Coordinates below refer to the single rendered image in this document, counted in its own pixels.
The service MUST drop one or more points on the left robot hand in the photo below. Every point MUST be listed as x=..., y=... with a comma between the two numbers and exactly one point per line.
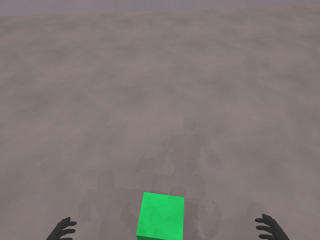
x=58, y=230

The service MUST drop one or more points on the carton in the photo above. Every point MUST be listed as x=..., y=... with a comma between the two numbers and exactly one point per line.
x=161, y=217

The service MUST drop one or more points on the right robot hand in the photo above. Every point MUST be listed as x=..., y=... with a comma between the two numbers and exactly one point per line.
x=276, y=231

